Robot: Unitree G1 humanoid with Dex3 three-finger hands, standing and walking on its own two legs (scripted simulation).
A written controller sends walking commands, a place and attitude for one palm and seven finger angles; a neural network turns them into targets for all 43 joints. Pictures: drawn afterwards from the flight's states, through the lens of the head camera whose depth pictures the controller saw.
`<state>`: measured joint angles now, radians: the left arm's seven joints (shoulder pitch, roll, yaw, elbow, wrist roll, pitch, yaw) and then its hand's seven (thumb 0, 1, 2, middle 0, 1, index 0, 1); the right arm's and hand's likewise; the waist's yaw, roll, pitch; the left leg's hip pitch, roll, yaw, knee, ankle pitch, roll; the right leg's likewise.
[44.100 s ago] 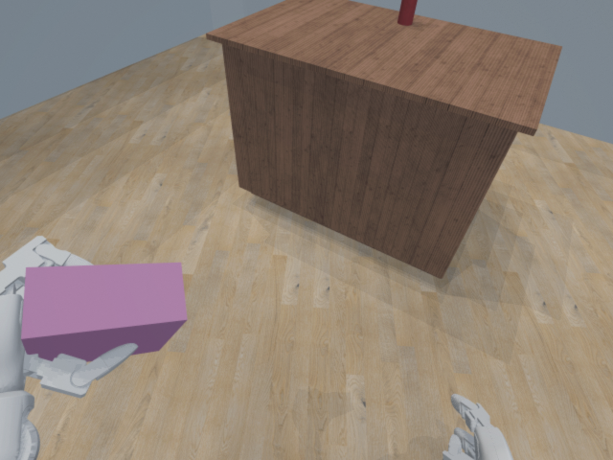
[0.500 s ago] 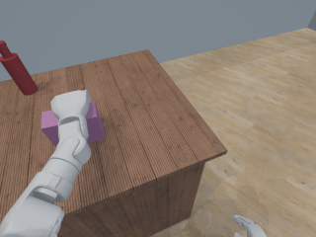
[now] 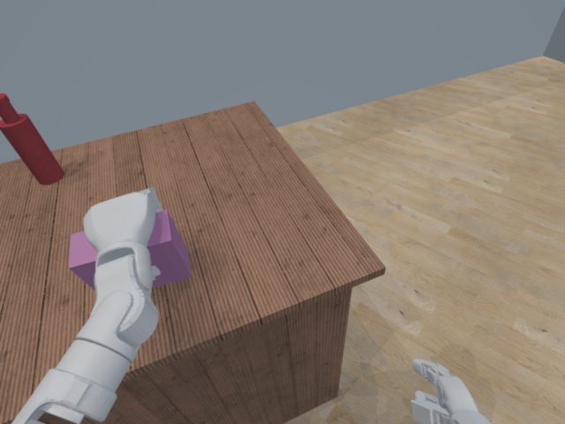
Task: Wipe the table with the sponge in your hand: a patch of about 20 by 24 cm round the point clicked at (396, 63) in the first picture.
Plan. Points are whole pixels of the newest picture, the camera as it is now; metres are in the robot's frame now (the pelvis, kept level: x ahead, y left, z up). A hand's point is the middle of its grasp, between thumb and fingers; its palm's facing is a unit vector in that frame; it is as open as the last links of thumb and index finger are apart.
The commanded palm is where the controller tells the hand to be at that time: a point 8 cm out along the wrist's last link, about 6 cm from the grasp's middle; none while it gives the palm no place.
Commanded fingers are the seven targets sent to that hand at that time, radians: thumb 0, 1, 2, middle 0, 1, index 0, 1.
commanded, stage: wipe back along the third lane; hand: left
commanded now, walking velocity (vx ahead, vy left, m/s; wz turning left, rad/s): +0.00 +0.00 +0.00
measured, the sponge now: (141, 263) +0.33 +0.27 +0.06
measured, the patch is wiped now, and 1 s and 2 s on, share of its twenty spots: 1.00 1.00 1.00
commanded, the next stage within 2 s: slide back across to the middle lane in 0.44 s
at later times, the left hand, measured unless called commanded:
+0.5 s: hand (150, 268) +0.29 +0.22 +0.11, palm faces +0.12 -0.06 -0.99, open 9.9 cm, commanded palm +0.24 +0.21 +0.13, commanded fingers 0.00 0.10 1.30 -1.20 -1.60 -1.20 -1.60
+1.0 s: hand (139, 274) +0.27 +0.23 +0.11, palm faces +0.07 -0.10 -0.99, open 9.8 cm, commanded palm +0.22 +0.25 +0.15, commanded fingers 0.00 0.10 1.30 -1.20 -1.60 -1.20 -1.60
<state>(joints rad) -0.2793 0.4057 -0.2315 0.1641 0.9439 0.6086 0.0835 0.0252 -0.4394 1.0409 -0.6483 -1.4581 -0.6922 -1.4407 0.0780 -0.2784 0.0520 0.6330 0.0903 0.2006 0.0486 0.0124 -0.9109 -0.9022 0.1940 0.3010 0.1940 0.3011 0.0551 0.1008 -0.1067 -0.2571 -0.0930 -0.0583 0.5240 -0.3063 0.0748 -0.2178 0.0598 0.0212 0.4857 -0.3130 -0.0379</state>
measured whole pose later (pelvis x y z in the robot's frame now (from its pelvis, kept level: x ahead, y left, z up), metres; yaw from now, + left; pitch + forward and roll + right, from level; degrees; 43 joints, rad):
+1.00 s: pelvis -0.01 -0.05 +0.00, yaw -3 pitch -1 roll +1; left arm -0.02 0.51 -0.08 -0.04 0.85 0.53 0.01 0.02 -0.47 1.04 -0.70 -1.40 -0.75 -1.38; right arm 0.02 -0.29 0.05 0.66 0.07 0.17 -0.03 0.01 -0.91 -0.90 0.19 0.30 0.20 0.30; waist 0.07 0.10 -0.06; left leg -0.17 -0.04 -0.02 0.48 -0.29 0.01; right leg -0.17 0.11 0.06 0.50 -0.30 -0.10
